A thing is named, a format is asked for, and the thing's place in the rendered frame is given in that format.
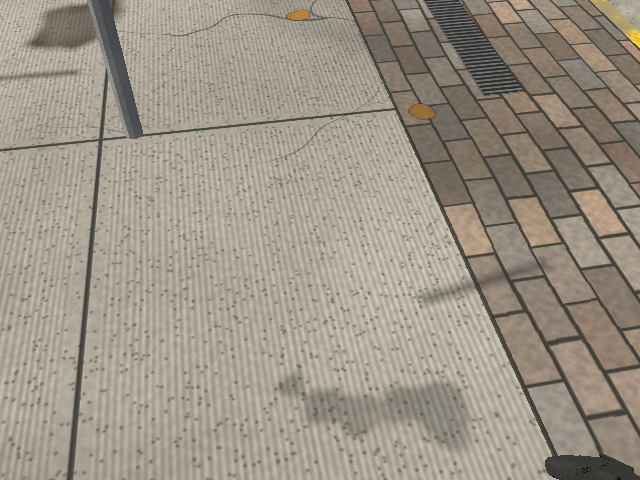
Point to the robot right hand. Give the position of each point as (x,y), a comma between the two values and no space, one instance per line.
(570,467)

